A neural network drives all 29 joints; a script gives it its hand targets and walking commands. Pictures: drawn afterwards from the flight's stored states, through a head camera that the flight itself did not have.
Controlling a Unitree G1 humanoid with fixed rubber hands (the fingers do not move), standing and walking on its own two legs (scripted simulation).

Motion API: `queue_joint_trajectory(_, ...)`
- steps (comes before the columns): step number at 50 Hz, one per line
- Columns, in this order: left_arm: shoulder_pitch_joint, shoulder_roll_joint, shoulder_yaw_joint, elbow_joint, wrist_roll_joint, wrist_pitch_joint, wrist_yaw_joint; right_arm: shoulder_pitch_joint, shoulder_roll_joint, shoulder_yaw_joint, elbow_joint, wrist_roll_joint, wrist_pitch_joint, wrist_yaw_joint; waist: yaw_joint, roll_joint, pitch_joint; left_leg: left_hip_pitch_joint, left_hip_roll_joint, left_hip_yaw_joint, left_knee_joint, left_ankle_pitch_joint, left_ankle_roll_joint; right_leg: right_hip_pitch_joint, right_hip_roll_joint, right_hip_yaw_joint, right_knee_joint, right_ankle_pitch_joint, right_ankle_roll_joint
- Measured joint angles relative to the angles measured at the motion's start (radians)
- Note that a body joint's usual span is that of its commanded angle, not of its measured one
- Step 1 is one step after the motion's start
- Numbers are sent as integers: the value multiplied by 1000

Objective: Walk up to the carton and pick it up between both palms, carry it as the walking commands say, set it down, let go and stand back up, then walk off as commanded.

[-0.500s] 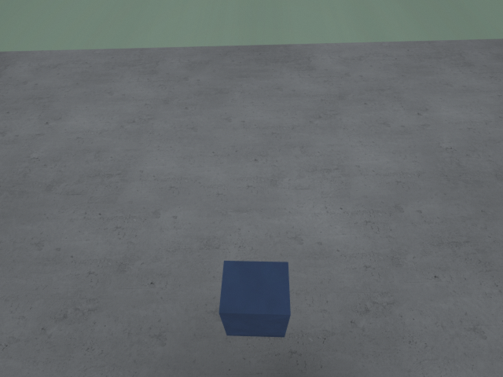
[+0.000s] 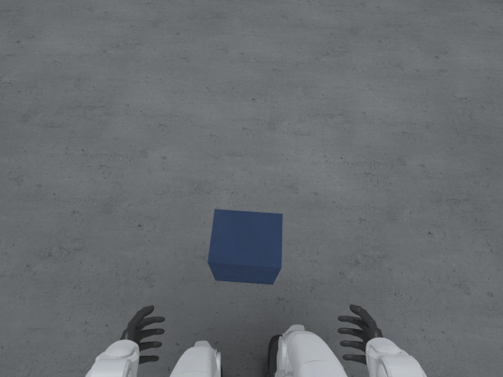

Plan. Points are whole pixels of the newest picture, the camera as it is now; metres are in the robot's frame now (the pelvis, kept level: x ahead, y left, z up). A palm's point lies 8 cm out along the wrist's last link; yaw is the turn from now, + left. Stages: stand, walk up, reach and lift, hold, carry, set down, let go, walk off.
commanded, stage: reach and lift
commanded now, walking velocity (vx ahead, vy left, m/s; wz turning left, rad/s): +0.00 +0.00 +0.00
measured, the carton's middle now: (246, 250) +0.45 +0.00 -0.59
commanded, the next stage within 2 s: none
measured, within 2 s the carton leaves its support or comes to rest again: neither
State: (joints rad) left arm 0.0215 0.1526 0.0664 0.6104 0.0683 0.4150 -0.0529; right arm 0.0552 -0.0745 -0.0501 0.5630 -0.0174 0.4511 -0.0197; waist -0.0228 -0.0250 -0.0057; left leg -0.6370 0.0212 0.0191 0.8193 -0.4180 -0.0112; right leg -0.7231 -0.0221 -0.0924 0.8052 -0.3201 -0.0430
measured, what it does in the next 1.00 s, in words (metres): lowers itself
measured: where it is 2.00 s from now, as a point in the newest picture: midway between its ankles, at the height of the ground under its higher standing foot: outside the picture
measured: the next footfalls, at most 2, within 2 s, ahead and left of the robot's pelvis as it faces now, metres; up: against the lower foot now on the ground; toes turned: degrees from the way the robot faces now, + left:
none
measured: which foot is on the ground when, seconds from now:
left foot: down 0.00-1.00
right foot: down 0.00-1.00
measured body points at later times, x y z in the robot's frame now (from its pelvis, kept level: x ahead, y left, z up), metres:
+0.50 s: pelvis -0.11 +0.01 -0.07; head +0.11 +0.01 +0.33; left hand +0.29 +0.21 -0.17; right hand +0.25 -0.19 -0.18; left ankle -0.02 +0.13 -0.70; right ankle +0.04 -0.09 -0.70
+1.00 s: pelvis -0.10 +0.01 -0.08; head +0.25 +0.00 +0.19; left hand +0.46 +0.20 -0.21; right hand +0.42 -0.19 -0.23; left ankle -0.02 +0.13 -0.70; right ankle +0.04 -0.09 -0.70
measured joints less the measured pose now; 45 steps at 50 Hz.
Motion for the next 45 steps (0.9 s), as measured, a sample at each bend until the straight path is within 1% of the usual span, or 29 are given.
queue_joint_trajectory(3, -35, 14, 37, -8, -11, -64, -18, 2, 24, -15, -27, 19, -67, -12, 17, 1, 35, -104, 3, -5, 89, -19, -1, -99, -2, -3, 76, -12, -3)
queue_joint_trajectory(4, -58, 22, 48, -18, -17, -76, -22, -14, 30, -22, -41, 24, -78, -18, 18, 4, 52, -141, 3, -9, 123, -25, -2, -132, -3, -7, 104, -15, -4)
queue_joint_trajectory(6, -114, 47, 56, -41, -33, -78, -27, -64, 31, -30, -79, 39, -73, -35, 16, 15, 95, -200, 4, -19, 187, -35, -5, -181, -6, -17, 152, -18, -7)
queue_joint_trajectory(10, -232, 101, 30, -117, -77, -22, -25, -193, -3, -44, -159, 65, -16, -49, 13, 36, 148, -285, 3, -25, 293, -49, 1, -257, -12, -22, 238, -21, -9)
queue_joint_trajectory(14, -372, 123, 19, -128, -111, 68, -14, -337, -55, -57, -169, 81, 70, -65, 14, 39, 161, -317, 0, -8, 341, -48, 9, -296, -18, -4, 286, -14, -6)
queue_joint_trajectory(17, -466, 118, 20, -76, -117, 110, -7, -432, -77, -64, -129, 88, 117, -70, 4, 41, 175, -317, -7, 2, 338, -32, 15, -299, -24, 6, 287, 3, -3)
queue_joint_trajectory(19, -537, 110, 34, -8, -120, 133, -9, -496, -78, -76, -74, 77, 139, -69, 1, 34, 189, -316, -9, 11, 330, -18, 19, -302, -25, 16, 283, 15, 1)
queue_joint_trajectory(21, -610, 108, 48, 57, -114, 138, -13, -553, -75, -87, -36, 75, 148, -74, 1, 26, 209, -325, -8, 18, 327, -5, 20, -313, -23, 23, 280, 29, 3)
queue_joint_trajectory(25, -788, 139, 71, 165, -132, 99, -18, -685, -63, -121, 14, 89, 125, -99, 4, 3, 269, -373, -3, 22, 340, 17, 21, -361, -12, 32, 288, 47, 11)
queue_joint_trajectory(28, -915, 167, 86, 198, -135, 67, 0, -810, -69, -139, 78, 97, 97, -123, -3, -5, 304, -433, -5, 13, 354, 35, 15, -412, -14, 25, 291, 78, -1)
queue_joint_trajectory(30, -994, 185, 86, 225, -150, 47, 12, -883, -83, -146, 95, 103, 86, -143, -4, -3, 321, -473, -6, 7, 358, 47, 14, -447, -16, 19, 289, 89, -2)
queue_joint_trajectory(34, -1137, 221, 71, 233, -176, 30, 40, -1040, -135, -160, 90, 118, 53, -171, -6, 27, 442, -478, -11, -9, 357, 62, 15, -438, -18, 6, 276, 103, -2)
queue_joint_trajectory(37, -1221, 247, 72, 243, -208, 11, 50, -1138, -181, -136, 74, 153, 32, -182, -3, 39, 539, -462, -15, 1, 353, 63, 19, -428, -20, 17, 277, 105, -3)
queue_joint_trajectory(41, -1251, 268, 83, 241, -233, -8, 67, -1192, -192, -104, 69, 190, 3, -188, -6, 35, 532, -522, -15, 16, 343, 63, 22, -498, -19, 31, 279, 105, -4)
queue_joint_trajectory(43, -1259, 271, 79, 213, -233, -17, 79, -1209, -190, -109, 73, 190, -20, -188, -11, 35, 531, -542, -16, 12, 341, 60, 20, -517, -20, 28, 278, 100, -4)
queue_joint_trajectory(45, -1272, 260, 84, 179, -229, -37, 86, -1216, -195, -125, 65, 196, -39, -188, -5, 31, 532, -557, -15, 12, 348, 50, 18, -534, -19, 29, 286, 90, -5)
